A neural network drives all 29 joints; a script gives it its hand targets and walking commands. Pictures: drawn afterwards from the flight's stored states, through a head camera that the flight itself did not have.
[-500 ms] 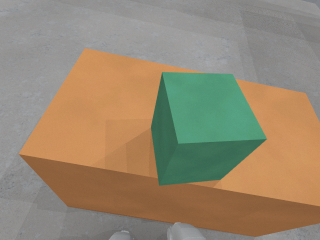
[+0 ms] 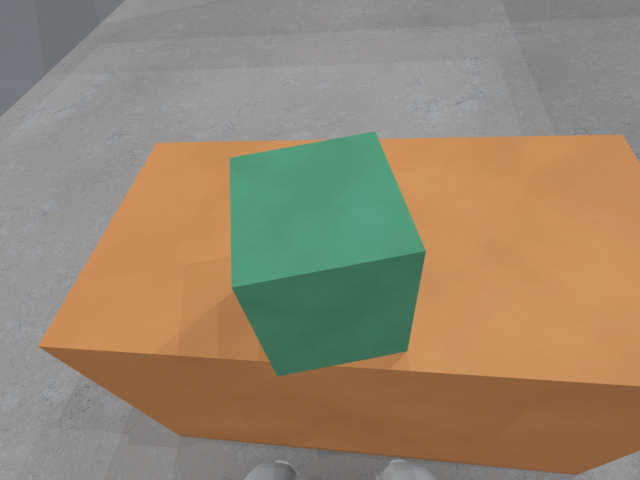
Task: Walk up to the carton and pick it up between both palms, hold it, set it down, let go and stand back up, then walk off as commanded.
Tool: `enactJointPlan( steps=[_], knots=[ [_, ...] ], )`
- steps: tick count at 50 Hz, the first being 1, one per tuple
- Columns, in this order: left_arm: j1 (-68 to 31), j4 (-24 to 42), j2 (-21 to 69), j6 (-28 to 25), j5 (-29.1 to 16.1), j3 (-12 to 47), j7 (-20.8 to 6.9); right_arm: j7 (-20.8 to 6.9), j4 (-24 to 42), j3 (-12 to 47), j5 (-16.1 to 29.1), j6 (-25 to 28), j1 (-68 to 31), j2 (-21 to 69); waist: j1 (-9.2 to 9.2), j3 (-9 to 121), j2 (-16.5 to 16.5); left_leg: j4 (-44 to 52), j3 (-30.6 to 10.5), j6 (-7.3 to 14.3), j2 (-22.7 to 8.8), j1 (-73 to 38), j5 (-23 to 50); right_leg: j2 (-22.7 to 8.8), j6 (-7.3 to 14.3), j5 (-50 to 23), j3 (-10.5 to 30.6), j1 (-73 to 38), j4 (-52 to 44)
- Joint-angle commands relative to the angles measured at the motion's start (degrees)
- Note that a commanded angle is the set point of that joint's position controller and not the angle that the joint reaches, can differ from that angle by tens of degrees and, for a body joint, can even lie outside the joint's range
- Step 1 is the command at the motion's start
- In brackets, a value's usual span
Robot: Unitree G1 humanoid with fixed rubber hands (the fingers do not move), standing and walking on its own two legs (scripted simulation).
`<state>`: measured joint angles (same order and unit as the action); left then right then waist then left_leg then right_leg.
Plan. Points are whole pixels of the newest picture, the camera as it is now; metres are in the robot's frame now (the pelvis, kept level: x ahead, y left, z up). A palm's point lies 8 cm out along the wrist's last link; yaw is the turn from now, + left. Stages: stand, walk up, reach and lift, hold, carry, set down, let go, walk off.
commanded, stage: walk up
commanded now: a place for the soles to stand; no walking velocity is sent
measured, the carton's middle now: (323, 260) +0.41 +0.01 +0.02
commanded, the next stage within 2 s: reach and lift in 1.22 s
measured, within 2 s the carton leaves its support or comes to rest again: neither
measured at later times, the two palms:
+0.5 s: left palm out of the picture +0.09 +0.34 -0.12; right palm out of the picture +0.05 -0.29 -0.10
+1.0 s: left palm out of the picture +0.10 +0.34 -0.12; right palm out of the picture +0.06 -0.29 -0.10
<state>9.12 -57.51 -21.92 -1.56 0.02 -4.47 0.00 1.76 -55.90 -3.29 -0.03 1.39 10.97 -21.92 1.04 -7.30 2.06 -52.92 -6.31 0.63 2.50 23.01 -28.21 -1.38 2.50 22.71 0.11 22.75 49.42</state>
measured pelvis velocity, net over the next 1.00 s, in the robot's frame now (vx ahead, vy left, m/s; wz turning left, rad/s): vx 0.01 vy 0.03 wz -0.01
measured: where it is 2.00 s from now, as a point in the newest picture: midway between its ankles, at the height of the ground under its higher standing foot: outside the picture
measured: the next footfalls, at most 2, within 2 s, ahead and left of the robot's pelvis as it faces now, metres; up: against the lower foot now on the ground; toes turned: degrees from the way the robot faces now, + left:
left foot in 0.26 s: +0.08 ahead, +0.17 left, +0.00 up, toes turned -7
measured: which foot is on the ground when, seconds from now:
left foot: up 0.00-0.24, down 0.26-1.00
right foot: down 0.00-1.00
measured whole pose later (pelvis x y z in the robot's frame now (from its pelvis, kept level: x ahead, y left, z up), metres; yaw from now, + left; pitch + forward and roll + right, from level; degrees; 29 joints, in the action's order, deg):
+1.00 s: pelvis +0.01 +0.03 +0.00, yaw -1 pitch -3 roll +1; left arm 7.1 -60.5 -21.9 -0.3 0.0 -3.2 -0.5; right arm 1.8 -61.5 -3.3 0.0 2.8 10.1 -21.6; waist 1.0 -4.4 -2.1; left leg -46.2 -6.0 -1.4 1.8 20.3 -23.0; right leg -0.2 0.8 22.5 0.4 22.2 47.8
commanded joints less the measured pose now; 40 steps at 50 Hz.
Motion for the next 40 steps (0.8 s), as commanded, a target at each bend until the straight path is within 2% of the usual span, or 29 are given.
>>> enactJointPlan(
  steps=[1, 2, 4, 7, 8, 9, 11, 12, 13, 14, 15, 16, 17, 18, 19, 21, 23, 24, 27, 28, 29, 30, 32, 34, 35, 37, 38, 39, 40],
  knots=[
    [-1.02, 3.36, -14.98, -1.35, 1.09, -3.47, 1.02, 0.31, 0.67, -2.61, -0.90, 0.23, -0.65, -14.15, -3.02, 3.91, -16.93, -2.65, 2.64, -0.53, -4.32, 9.17, 1.65, -12.14, 3.56, 7.88, 25.95, -9.50, -31.15],
    [-0.23, 3.15, -15.29, -1.30, 1.09, -3.96, 1.00, 0.13, -0.26, -2.65, -0.89, 0.08, 0.45, -14.28, -3.31, 4.67, -17.34, -2.41, 2.71, -0.73, -4.60, 8.60, 2.40, -11.32, 2.23, 8.95, 25.38, -11.02, -31.34],
    [-1.20, 3.31, -14.90, -1.15, 1.23, -3.69, 1.06, 0.12, -0.42, -2.90, -1.18, 0.05, -0.61, -13.89, -3.11, 3.79, -16.15, -1.03, 2.99, -0.88, -4.33, 7.70, 0.10, -11.95, 2.86, 9.77, 25.95, -8.39, -31.63],
    [-1.61, 3.86, -15.89, -1.00, 1.50, -3.86, 0.94, -0.02, -2.30, -3.09, -1.74, 0.33, 0.56, -13.63, -2.57, 4.86, -14.61, -0.69, 3.89, -0.07, -5.09, 5.57, 0.08, -13.70, 5.65, 11.16, 26.14, -5.87, -30.10],
    [-3.19, 4.64, -15.63, -0.95, 1.64, -3.54, 0.80, 0.00, -1.93, -2.66, -1.66, 0.59, 0.67, -13.17, -2.01, 5.23, -14.27, 0.46, 4.14, 0.33, -5.05, 2.80, -0.53, -13.65, 8.12, 9.72, 25.32, -4.40, -28.96],
    [-4.66, 4.78, -15.33, -0.76, 1.62, -3.36, 0.74, -0.05, -2.49, -2.67, -1.40, 1.03, 1.64, -12.65, -1.62, 5.86, -16.97, 4.76, 4.93, 0.38, -4.78, 0.41, -0.33, -12.70, 8.81, 5.53, 22.95, -2.95, -26.98],
    [-7.67, 5.34, -13.85, 0.03, 0.97, -2.20, 0.48, -0.03, -4.54, -2.37, -1.18, 1.88, 5.29, -11.54, 0.98, 6.12, -13.06, 17.40, 5.94, 1.05, -4.39, -10.91, 7.87, -10.53, 6.80, 0.26, 18.05, 3.49, -21.93],
    [-7.32, 4.78, -11.96, 0.41, 0.56, -1.51, 0.42, 0.03, -5.57, -2.48, -1.49, 2.34, 6.52, -11.82, 1.39, 6.56, -11.67, 21.59, 2.49, 1.81, -3.67, -14.36, 9.48, -7.94, 4.35, -1.59, 15.56, 5.03, -17.65],
    [-6.53, 4.63, -10.14, 0.74, 0.03, -0.95, 0.43, 0.32, -5.33, -2.77, -2.60, 2.73, 5.95, -13.82, 1.85, 6.10, -4.81, 26.66, -8.70, 3.70, -7.87, -14.42, 8.26, -4.91, 1.84, -2.70, 11.79, 6.96, -8.74],
    [-5.30, 5.28, -8.12, 1.00, -0.41, -0.60, 0.57, 0.72, -3.55, -2.93, -2.94, 3.06, 2.91, -16.51, -0.80, 5.46, 2.20, 32.38, -24.44, 6.75, -15.28, -10.91, 2.65, 0.59, -0.67, 2.89, 6.04, 7.74, -1.55],
    [-2.79, 3.80, -9.42, 1.14, 0.17, -0.74, 0.70, 0.63, -2.56, -3.27, -2.16, 3.07, -1.07, -18.77, -1.36, 5.12, 1.56, 34.75, -32.46, 11.31, -19.55, -7.51, -5.70, 1.65, -1.11, 9.22, 4.82, 7.41, -0.77],
    [-3.76, 2.94, -12.17, 0.87, 0.46, -1.69, 0.63, 0.59, -2.59, -3.46, -2.17, 3.19, -4.09, -19.42, -1.48, 4.39, 2.03, 33.13, -31.40, 13.33, -19.69, -2.57, -5.86, 1.20, -1.22, 11.01, 4.89, 2.54, -0.44],
    [-1.42, 2.17, -11.45, 0.36, 0.38, -1.64, 0.38, 0.46, -1.82, -2.79, -1.87, 3.06, -6.37, -17.45, -3.17, 4.12, -0.12, 30.85, -26.57, 12.20, -17.20, -0.96, -2.31, 0.67, -0.93, 7.75, 4.25, -1.32, -4.36],
    [-0.74, 1.42, -11.20, -0.14, 0.54, -1.52, 0.25, 0.19, -2.26, -2.17, -1.63, 2.94, -6.77, -15.35, -3.94, 4.63, 2.76, 27.79, -18.93, 8.64, -13.89, 0.29, 1.67, -0.19, -0.27, 3.83, 4.81, -4.96, -10.84],
    [1.18, 1.61, -11.62, -0.41, 1.04, -1.75, 0.20, 0.07, -1.60, -1.82, -1.59, 2.72, -7.36, -14.75, -4.14, 5.57, 3.91, 24.02, -15.76, 6.60, -11.68, 1.26, 7.43, -1.01, 0.49, -2.27, 6.45, -8.46, -14.50],
    [1.44, 0.76, -14.17, -0.44, 0.90, -2.26, 0.26, -0.13, -1.23, -1.24, -0.66, 2.29, -7.47, -11.44, -3.68, 6.46, 1.15, 16.48, -4.94, 2.37, -5.65, 2.30, 11.38, -4.41, 3.25, -2.43, 14.81, -9.97, -21.51],
    [-1.65, 0.93, -16.66, -0.54, 1.65, -2.54, 0.29, -0.04, -2.21, -1.25, -0.76, 1.77, -4.00, -11.17, -1.55, 6.99, -4.27, 8.89, 1.52, 1.73, -1.34, 2.02, 0.69, -11.75, 7.86, 8.66, 25.92, -7.35, -27.71],
    [-3.37, 1.79, -16.47, -0.75, 1.36, -2.11, 0.24, 0.09, -2.97, -1.76, -1.40, 2.16, -1.92, -11.95, -0.97, 6.91, -3.85, 10.74, 1.76, 1.72, -1.97, -0.40, 1.83, -13.18, 9.08, 7.23, 26.29, -5.37, -27.41],
    [-7.27, 1.11, -12.02, -0.42, 0.44, -0.45, 0.23, -0.16, -3.48, -1.26, -0.95, 3.34, -0.91, -12.49, 0.00, 8.45, 0.95, 20.76, -6.37, 3.95, -6.90, -10.38, 18.29, -4.52, 2.26, -12.23, 11.30, -0.12, -15.37],
    [-5.76, 0.94, -11.01, -0.12, 0.12, -0.55, 0.17, 0.02, -3.17, -1.60, -1.08, 3.62, -1.78, -15.10, -1.33, 9.93, 6.25, 23.15, -13.43, 7.11, -10.76, -10.85, 20.12, -0.88, 0.15, -14.60, 7.23, -1.21, -8.58],
    [-4.08, 0.78, -10.29, 0.02, 0.25, -0.38, 0.17, 0.09, -2.31, -1.69, -1.05, 3.51, -2.96, -14.85, -2.25, 8.80, 4.16, 23.56, -17.74, 9.34, -13.65, -9.46, 21.48, -0.22, -0.92, -11.16, 5.50, -1.25, -6.30],
    [-3.80, 0.12, -10.66, 0.29, 0.19, -0.40, 0.31, 0.25, -2.42, -1.89, -1.05, 3.48, -4.12, -15.76, -2.69, 8.30, 6.01, 23.66, -18.45, 10.45, -14.83, -8.46, 21.51, -0.12, -1.01, -8.18, 4.73, -1.16, -5.57],
    [-1.57, -0.62, -11.51, 0.11, 0.17, -0.67, 0.10, 0.44, -0.91, -1.45, -0.76, 3.15, -7.50, -14.87, -3.64, 8.05, 5.43, 21.97, -16.29, 9.04, -13.06, -3.81, 18.72, -0.76, -0.15, -7.68, 5.90, -6.30, -10.03],
    [-1.19, -0.29, -12.81, -0.18, 0.47, -1.26, -0.01, 0.34, -0.54, -1.21, -0.43, 2.68, -8.05, -12.98, -3.86, 7.84, 1.13, 18.51, -8.81, 4.88, -7.92, -0.07, 15.11, -3.20, 2.26, -9.81, 11.06, -9.81, -16.70],
    [-2.05, -0.73, -12.89, -0.24, 0.71, -0.96, -0.09, 0.30, -0.92, -0.72, -0.08, 2.58, -7.88, -12.03, -2.83, 8.41, -2.35, 17.46, -4.89, 3.67, -6.28, -1.95, 13.92, -4.71, 3.17, -10.99, 13.34, -8.56, -19.35],
    [-3.71, -0.23, -13.99, -0.34, 1.12, -1.30, 0.03, 0.23, -1.17, -0.92, -0.46, 2.18, -5.51, -11.58, -1.93, 8.31, -2.99, 12.85, 0.12, 2.09, -2.66, -2.89, 10.49, -7.75, 5.79, -5.16, 18.72, -6.74, -22.78],
    [-4.36, -0.15, -14.06, -0.16, 1.16, -1.25, 0.00, 0.13, -1.81, -1.15, -0.11, 2.17, -4.28, -11.26, -2.07, 8.32, -6.65, 11.33, 0.45, 2.12, -2.23, -4.10, 9.35, -9.54, 7.01, -2.86, 21.14, -5.56, -24.55],
    [-4.58, 0.64, -14.21, -0.34, 1.27, -1.09, 0.04, 0.29, -1.81, -1.01, -0.38, 2.12, -4.63, -11.09, -1.85, 6.91, -4.67, 10.78, 1.22, 2.25, -2.34, -4.18, 8.50, -10.41, 7.86, -2.53, 22.68, -3.35, -25.39],
    [-5.27, 0.23, -14.23, -0.19, 1.07, -0.88, 0.04, 0.12, -2.00, -1.04, -0.28, 2.37, -3.45, -11.07, -1.08, 6.72, -7.43, 12.08, 0.51, 2.45, -2.19, -6.16, 8.10, -10.13, 7.57, -2.74, 22.45, -1.71, -25.54]
  ],
)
